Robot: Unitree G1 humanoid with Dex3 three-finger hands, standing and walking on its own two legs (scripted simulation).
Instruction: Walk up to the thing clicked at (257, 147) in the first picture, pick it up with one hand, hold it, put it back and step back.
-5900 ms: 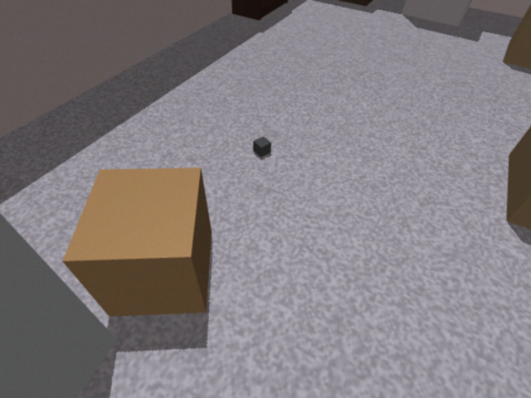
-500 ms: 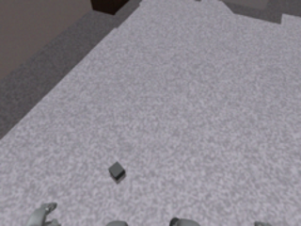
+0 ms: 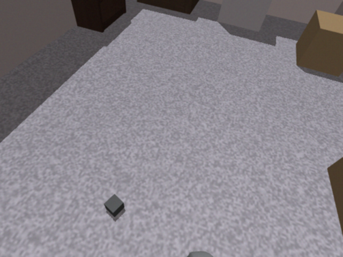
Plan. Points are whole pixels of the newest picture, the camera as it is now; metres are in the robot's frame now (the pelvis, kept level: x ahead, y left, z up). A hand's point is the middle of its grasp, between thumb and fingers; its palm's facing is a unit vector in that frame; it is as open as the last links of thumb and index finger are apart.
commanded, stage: walk up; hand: left
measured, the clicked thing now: (114, 205) +0.48 +0.24 -0.74
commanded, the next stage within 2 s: none
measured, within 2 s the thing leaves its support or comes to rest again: neither
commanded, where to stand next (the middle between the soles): +0.10 -0.02 m, yaw +2 degrees
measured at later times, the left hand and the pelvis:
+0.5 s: hand out of the picture +0.16 +0.26 -0.16, palm faces +0.03 -0.91 -0.41, open 7.4 cm; pelvis +0.02 -0.02 -0.02, yaw +3 degrees
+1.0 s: hand out of the picture +0.07 +0.24 -0.16, palm faces +0.02 -0.94 -0.33, open 7.4 cm; pelvis +0.01 -0.02 +0.00, yaw +2 degrees
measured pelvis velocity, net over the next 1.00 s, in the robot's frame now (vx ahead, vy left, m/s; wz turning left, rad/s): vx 0.01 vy -0.02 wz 0.03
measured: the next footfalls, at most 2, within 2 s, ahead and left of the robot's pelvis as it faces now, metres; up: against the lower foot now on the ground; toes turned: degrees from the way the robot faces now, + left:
right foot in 0.10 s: +0.10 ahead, -0.16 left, +0.00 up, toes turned -1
left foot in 0.48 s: +0.08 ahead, +0.11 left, +0.00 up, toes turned +2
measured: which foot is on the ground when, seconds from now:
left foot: down 0.00-0.10, up 0.12-0.46, down 0.48-1.00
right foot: up 0.00-0.08, down 0.10-0.50, up 0.52-0.72, down 0.74-1.00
